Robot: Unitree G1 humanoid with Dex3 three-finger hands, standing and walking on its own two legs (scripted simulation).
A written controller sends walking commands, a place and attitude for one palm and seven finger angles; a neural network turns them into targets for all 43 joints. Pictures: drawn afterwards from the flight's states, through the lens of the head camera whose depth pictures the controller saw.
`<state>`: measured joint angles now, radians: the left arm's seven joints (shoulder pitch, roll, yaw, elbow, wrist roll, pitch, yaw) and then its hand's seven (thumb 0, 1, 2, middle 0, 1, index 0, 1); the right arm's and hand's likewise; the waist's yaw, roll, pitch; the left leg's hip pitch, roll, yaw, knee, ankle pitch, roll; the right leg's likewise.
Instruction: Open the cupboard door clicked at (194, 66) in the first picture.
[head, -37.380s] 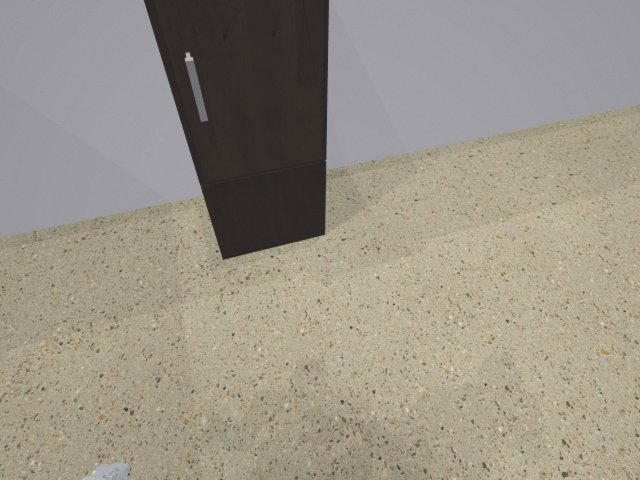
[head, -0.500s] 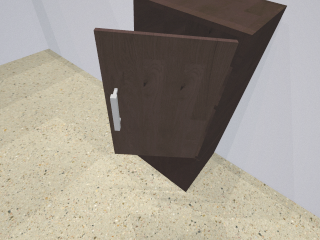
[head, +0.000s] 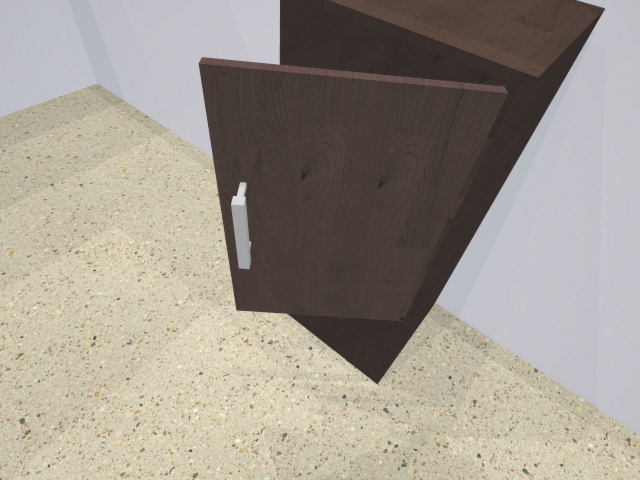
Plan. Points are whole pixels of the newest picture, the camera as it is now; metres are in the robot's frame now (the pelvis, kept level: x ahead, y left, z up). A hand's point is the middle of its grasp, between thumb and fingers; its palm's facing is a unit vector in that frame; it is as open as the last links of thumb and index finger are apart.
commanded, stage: come to a stop and stand still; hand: left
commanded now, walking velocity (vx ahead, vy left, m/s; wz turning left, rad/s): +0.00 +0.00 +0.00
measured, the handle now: (243, 227) +0.50 +0.16 -0.02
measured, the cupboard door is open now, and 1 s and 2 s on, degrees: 37 37 37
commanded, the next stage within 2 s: look again from close up in 0.62 s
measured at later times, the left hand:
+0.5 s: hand out of the picture -0.04 +0.18 -0.18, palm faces +0.02 -0.99 -0.14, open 7.4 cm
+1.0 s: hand out of the picture -0.06 +0.16 -0.18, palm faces +0.03 -0.99 -0.12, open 7.4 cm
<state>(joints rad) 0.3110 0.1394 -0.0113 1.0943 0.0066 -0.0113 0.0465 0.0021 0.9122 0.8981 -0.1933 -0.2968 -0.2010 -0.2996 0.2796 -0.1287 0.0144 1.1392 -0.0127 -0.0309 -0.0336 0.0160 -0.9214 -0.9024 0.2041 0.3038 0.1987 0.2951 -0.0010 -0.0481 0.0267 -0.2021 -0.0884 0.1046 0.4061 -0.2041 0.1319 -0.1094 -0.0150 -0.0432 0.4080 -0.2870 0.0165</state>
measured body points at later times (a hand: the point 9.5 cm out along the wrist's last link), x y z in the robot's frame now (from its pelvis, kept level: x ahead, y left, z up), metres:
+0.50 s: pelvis -0.01 +0.02 +0.00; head +0.00 +0.05 +0.45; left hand -0.04 +0.23 -0.17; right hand -0.02 -0.20 -0.15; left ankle +0.01 +0.03 -0.74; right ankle -0.04 -0.13 -0.74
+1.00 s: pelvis -0.01 +0.02 +0.00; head +0.00 +0.03 +0.45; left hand -0.06 +0.21 -0.17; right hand -0.04 -0.20 -0.15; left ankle +0.01 +0.03 -0.74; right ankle -0.04 -0.13 -0.74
